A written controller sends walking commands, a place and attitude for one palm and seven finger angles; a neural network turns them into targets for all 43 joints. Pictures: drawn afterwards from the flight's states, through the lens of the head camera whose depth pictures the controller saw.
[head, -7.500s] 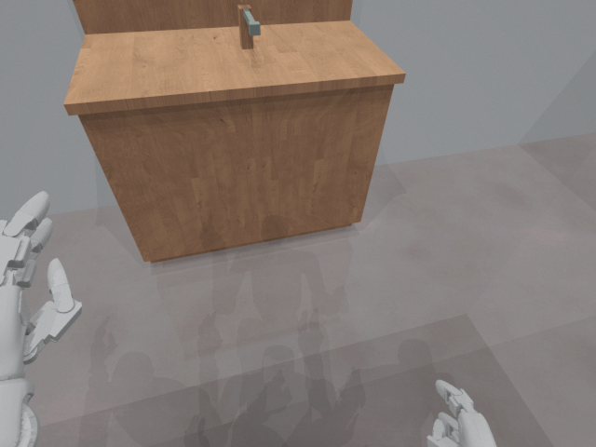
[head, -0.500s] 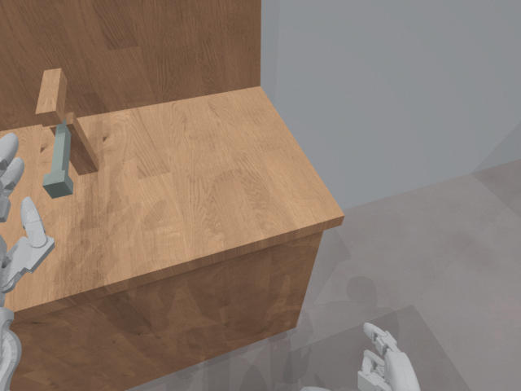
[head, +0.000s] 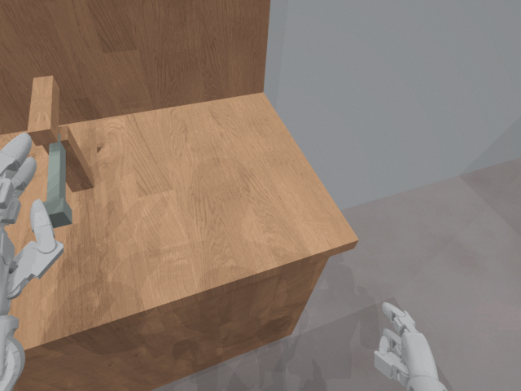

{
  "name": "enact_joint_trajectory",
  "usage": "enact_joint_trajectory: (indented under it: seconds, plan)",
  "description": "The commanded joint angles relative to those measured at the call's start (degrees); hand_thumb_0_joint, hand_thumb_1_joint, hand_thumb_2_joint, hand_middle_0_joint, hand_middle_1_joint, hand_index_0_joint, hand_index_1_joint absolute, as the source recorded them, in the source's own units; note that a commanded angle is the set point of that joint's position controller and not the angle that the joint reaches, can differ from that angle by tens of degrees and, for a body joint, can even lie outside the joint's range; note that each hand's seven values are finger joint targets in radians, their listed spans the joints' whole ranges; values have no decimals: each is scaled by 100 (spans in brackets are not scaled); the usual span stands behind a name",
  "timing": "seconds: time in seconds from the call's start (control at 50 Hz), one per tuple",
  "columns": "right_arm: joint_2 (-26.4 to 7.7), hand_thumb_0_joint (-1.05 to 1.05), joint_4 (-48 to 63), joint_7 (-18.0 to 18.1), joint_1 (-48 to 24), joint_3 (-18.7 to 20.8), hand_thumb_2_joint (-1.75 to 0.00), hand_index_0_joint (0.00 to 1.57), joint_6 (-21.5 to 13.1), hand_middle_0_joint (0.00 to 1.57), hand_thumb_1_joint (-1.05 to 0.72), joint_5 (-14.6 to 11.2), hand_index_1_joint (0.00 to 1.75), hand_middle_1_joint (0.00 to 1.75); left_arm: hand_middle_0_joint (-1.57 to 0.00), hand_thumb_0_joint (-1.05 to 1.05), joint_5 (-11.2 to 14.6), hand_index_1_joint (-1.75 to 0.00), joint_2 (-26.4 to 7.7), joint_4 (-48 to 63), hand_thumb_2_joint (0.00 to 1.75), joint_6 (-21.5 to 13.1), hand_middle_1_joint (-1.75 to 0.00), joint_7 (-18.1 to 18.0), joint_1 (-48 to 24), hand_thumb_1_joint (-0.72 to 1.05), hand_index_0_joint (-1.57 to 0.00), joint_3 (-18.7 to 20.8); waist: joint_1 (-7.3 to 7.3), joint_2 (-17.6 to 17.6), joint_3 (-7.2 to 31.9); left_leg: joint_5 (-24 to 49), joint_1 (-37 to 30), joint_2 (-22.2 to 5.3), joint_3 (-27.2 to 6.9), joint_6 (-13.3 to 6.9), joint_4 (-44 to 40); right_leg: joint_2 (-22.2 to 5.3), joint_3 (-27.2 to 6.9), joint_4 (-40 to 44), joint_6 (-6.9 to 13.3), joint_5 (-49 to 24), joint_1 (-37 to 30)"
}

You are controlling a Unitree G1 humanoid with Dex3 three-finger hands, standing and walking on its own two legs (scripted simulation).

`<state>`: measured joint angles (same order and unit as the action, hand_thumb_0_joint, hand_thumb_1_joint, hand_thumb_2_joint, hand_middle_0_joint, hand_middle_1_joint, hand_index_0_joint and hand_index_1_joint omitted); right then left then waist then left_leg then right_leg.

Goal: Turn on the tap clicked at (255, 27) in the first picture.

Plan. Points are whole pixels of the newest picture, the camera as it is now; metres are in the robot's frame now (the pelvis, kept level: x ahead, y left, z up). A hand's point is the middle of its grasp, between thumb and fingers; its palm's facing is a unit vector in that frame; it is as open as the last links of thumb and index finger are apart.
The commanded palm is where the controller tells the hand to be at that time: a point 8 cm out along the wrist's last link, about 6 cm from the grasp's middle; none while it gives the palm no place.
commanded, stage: come to a stop and stand still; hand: left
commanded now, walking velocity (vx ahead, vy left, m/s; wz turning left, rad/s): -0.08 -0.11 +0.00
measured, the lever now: (56, 213) +0.30 +0.30 +0.12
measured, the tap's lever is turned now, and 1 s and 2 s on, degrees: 0 0 0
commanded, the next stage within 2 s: look again from close up in 1.10 s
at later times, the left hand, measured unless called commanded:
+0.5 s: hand (57, 266) +0.21 +0.24 +0.16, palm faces +0.30 -0.89 -0.33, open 7.4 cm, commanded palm +0.14 +0.29 +0.18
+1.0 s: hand (9, 253) +0.22 +0.30 +0.15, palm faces +0.37 -0.86 -0.35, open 7.4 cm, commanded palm +0.16 +0.33 +0.18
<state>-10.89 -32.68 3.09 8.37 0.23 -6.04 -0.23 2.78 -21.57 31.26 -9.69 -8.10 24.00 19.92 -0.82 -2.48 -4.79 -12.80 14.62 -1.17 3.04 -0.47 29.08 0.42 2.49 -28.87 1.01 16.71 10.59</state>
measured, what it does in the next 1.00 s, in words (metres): shifts its weight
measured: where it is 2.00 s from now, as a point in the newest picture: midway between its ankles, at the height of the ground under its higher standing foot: outside the picture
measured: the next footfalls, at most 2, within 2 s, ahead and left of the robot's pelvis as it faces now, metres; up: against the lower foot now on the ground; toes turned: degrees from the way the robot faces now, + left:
none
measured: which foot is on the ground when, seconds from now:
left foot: down 0.00-1.00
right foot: down 0.00-1.00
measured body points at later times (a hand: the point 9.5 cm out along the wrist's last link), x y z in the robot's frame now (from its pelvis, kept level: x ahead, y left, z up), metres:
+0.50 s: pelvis -0.03 +0.02 +0.00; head -0.01 +0.03 +0.45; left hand +0.19 +0.29 +0.18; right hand +0.13 -0.23 -0.07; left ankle +0.03 +0.11 -0.74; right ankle -0.01 -0.11 -0.74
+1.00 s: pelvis -0.01 +0.05 +0.00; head +0.02 +0.08 +0.45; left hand +0.19 +0.34 +0.17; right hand +0.18 -0.15 -0.06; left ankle +0.03 +0.11 -0.74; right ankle -0.01 -0.10 -0.74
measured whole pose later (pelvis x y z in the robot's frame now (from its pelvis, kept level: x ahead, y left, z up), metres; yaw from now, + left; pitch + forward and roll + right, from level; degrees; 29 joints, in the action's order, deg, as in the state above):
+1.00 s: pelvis -0.01 +0.05 +0.00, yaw -1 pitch -1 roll -2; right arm -8.5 -33.7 0.7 10.0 -2.3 -9.2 0.1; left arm 0.8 -20.5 26.3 -11.9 -5.8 21.9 19.5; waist -2.1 -2.4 -4.5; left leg -11.6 15.1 1.6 3.9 -4.6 27.4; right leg -1.7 0.6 -23.5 -2.1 12.8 9.7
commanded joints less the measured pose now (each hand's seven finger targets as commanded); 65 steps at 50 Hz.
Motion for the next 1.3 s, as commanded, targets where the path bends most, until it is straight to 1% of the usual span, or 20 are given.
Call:
enact_joint_trajectory:
  seconds: [0.0,0.1,0.22,0.24,0.26,0.28,0.32,0.38,0.46,0.48,0.6,0.68,0.8,0.88,0.9,0.98,1.02,1.18,1.2,1.28]
  plan:
    - [-672,0,872,-9,-174,203,-90,20,-184,20,-90,-26,30,30,-20,0,84,-30,-862,1094,90,-351,-30,-55,304,90,-20,838,-21,1149,1323,2451,-497,-873,-757,-56,-678,-112,-158,382,-63,-1017,-389]
    - [-681,0,902,17,-198,155,-90,20,-51,20,-90,-61,30,30,-20,0,172,-30,-687,688,90,-132,-30,-8,376,90,-20,670,12,695,1257,1152,-256,-724,-554,11,-826,-160,-285,738,-102,-1338,-446]
    - [-665,0,861,111,-342,103,-90,20,-64,20,-90,-65,30,30,-20,0,104,-30,-700,821,90,14,-30,-66,-537,90,-20,372,34,385,960,-39,-344,-372,-382,15,-814,-302,-563,1282,-71,-873,-126]
    - [-950,0,745,89,435,302,-90,20,-376,20,-90,201,30,30,-20,0,-891,-30,-5280,1786,90,-625,-30,13,-6178,90,-20,3646,-111,-822,-334,634,448,-484,-245,-132,130,-613,-889,1852,-451,-1465,1092]
    - [-262,0,350,56,13,44,-90,20,-370,20,-90,-5,30,30,-20,0,-359,-30,-1771,-1377,90,-342,-30,299,-2991,90,-20,1324,-77,-819,957,972,-473,120,-266,-178,-68,-825,-984,1320,132,-1603,725]
    - [-632,0,709,-6,-309,276,-90,20,-317,20,-90,-146,30,30,-20,0,11,-30,-1279,-570,90,-226,-30,155,-2016,90,-20,948,-227,291,834,988,-898,-98,-152,-44,-171,-659,-988,1070,111,-1840,641]
    - [-766,0,793,-67,-69,294,-90,20,-436,20,-90,-99,30,30,-20,0,-46,-30,-790,-351,90,-317,-30,263,-1897,90,-20,294,-205,852,1186,820,-830,-206,-73,-96,-231,-644,-990,868,-144,-1699,275]
    - [-633,0,863,-267,-323,208,-90,20,-468,20,-90,-146,30,30,-20,0,8,-30,-270,496,90,-396,-30,275,-755,90,-20,-163,-198,732,1248,346,-721,-279,-183,-149,-431,-517,-812,903,-224,-756,79]
    - [-729,0,1026,-170,-345,188,-90,20,-437,20,-90,-45,30,30,-20,0,-32,-30,-1200,833,90,-484,-30,197,-155,90,-20,779,-154,-325,677,-822,-285,-70,-206,-44,-317,-591,-912,1600,79,1373,798]
    - [-763,0,970,-126,-392,181,-90,20,-378,20,-90,-59,30,30,-20,0,-27,-30,-1540,900,90,-491,-30,118,11,90,-20,1191,-143,-122,701,-724,-507,-103,-213,-24,-314,-594,-858,1563,146,1516,1036]
    - [-820,0,985,11,-209,211,-90,20,-457,20,-90,-52,30,30,-20,0,-42,-30,-1339,1058,90,-723,-30,77,-551,90,-20,1261,-69,1341,688,-1860,666,-766,-1125,-324,-1694,-28,-218,171,-23,196,-331]
    - [-745,0,884,-94,-96,198,-90,20,-707,20,-90,-69,30,30,-20,0,-84,-30,-947,986,90,-756,-30,133,-437,90,-20,851,-73,1078,1096,-650,-118,-675,-877,-271,-1180,-172,-232,488,-5,-423,-295]
    - [-829,0,668,-195,37,232,-90,20,-738,20,-90,-36,30,30,-20,0,-215,-30,-570,741,90,-640,-30,130,-443,90,-20,364,-18,709,949,-299,-199,-694,-974,-177,-1177,-177,-267,539,-32,-549,-76]
    - [-771,0,674,-159,-102,195,-90,20,-651,20,-90,-32,30,30,-20,0,-240,-30,-1007,849,90,-636,-30,55,-764,90,-20,783,-29,659,976,178,-330,-591,-883,-56,-1099,-194,-260,578,-20,-721,-126]
    - [-739,0,690,-154,-87,168,-90,20,-606,20,-90,-2,30,30,-20,0,-193,-30,-792,731,90,-641,-30,93,-741,90,-20,597,-23,596,966,218,-318,-578,-898,-63,-1088,-200,-236,629,-15,-744,-134]
    - [-702,0,777,-131,-233,160,-90,20,-573,20,-90,-31,30,30,-20,0,-159,-30,-1070,1070,90,-670,-30,71,-787,90,-20,867,-43,977,1106,570,-543,-551,-803,-2,-1035,-211,-231,576,5,-903,-192]
    - [-701,0,851,-156,-145,166,-90,20,-541,20,-90,-21,30,30,-20,0,-104,-30,-845,1110,90,-675,-30,127,-705,90,-20,626,-20,969,1100,653,-511,-542,-790,5,-1009,-222,-250,620,26,-982,-272]
    - [-740,0,847,-132,-229,188,-90,20,-406,20,-90,-67,30,30,-20,0,-71,-30,-887,803,90,-546,-30,84,-249,90,-20,751,-17,613,1230,1215,-679,-415,-619,37,-753,-317,-314,807,5,-1473,-300]
    - [-757,0,838,-132,-151,177,-90,20,-366,20,-90,-35,30,30,-20,0,-36,-30,-668,619,90,-539,-30,132,-193,90,-20,533,-7,484,1162,1123,-600,-400,-631,-6,-766,-314,-293,870,1,-1447,-272]
    - [-751,0,873,-74,-301,196,-90,20,-328,20,-90,-93,30,30,-20,0,-34,-30,-997,823,90,-505,-30,67,-296,90,-20,804,-17,542,1176,1068,-644,-366,-594,-41,-707,-386,-396,898,-1,-1537,-296]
